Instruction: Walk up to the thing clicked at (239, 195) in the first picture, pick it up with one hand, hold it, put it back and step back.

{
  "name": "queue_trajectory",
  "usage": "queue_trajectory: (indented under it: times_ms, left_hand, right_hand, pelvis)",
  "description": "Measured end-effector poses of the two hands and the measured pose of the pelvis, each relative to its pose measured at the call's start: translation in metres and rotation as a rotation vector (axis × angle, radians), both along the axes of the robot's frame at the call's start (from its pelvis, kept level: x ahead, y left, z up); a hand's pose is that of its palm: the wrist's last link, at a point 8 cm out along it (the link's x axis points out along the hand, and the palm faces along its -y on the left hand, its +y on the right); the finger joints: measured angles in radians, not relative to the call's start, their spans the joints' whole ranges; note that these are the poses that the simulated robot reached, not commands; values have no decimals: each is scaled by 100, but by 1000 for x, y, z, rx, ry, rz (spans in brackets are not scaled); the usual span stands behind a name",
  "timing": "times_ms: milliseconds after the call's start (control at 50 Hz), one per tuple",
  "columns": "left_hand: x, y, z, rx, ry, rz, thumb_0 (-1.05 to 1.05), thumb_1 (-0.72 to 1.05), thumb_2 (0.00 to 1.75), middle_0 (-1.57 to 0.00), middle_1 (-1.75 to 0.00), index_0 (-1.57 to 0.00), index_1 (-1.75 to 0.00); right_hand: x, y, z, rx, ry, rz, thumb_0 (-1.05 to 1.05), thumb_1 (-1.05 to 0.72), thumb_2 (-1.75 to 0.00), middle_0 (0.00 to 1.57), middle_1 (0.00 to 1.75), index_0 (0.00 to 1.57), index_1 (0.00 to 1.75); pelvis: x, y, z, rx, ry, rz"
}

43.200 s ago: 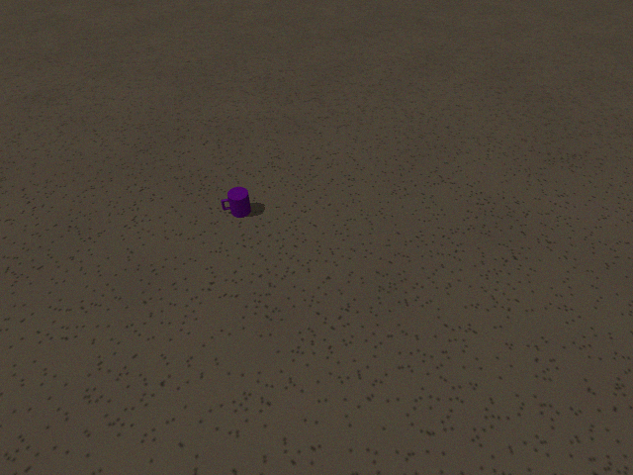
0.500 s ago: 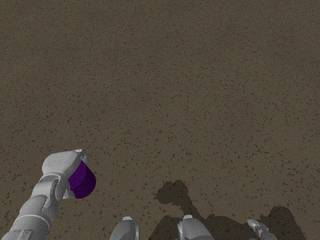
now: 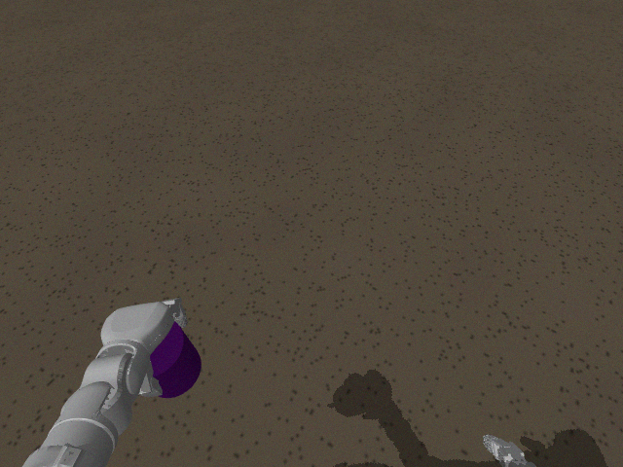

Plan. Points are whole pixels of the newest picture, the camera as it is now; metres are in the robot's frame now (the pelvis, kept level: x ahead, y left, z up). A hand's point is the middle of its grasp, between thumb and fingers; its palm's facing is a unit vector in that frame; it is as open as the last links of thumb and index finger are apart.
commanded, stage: hold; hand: left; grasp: from above
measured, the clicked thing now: (152, 361) +0.31 +0.25 -0.11
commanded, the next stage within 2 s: crouch in 1.80 s
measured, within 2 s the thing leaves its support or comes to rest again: neither
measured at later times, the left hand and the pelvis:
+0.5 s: hand (150, 342) +0.31 +0.22 -0.03, palm faces -0.44 -0.07 -0.90, open 11.6 cm; pelvis +0.01 +0.00 +0.02, yaw +0 degrees
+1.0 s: hand (151, 349) +0.29 +0.21 -0.01, palm faces -0.43 -0.07 -0.90, open 11.6 cm; pelvis +0.00 -0.01 +0.03, yaw +0 degrees
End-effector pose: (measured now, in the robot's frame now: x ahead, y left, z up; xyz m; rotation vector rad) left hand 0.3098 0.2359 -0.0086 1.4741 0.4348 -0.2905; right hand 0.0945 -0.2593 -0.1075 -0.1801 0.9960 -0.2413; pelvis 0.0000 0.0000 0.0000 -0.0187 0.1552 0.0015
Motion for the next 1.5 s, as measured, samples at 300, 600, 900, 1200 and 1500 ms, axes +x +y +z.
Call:
queue_trajectory:
  times_ms: [300,600,900,1200,1500]
  left_hand:
    - [7,-6,30,0,-3,-16,1,-26,78,-52,-80,-49,-84]
    - [-1,-15,48,4,-30,-28,1,-26,78,-52,-80,-49,-85]
    - [-16,-24,53,-14,0,-44,1,-25,78,-51,-81,-48,-85]
    - [-14,-22,69,-9,-27,-36,1,-25,78,-51,-81,-48,-85]
    - [-14,-20,69,-10,-20,-40,1,-25,78,-51,-81,-48,-85]
  right_hand:
    - [23,-2,15,17,-45,2,1,-90,-90,20,30,20,30]
    - [32,-3,22,33,-66,18,1,-90,-90,20,30,20,30]
    - [38,-3,30,39,-99,32,1,-90,-90,20,30,20,30]
    - [48,2,36,51,-123,35,1,-90,-90,20,30,20,30]
    - [57,6,37,55,-118,47,1,-90,-90,20,30,20,30]
  pelvis:
    - [9,-1,13,8,-45,-7]
    - [7,-6,19,16,-83,-6]
    - [0,-10,25,21,-114,-7]
    - [1,-9,29,21,-136,-8]
    - [6,-9,31,22,-137,-6]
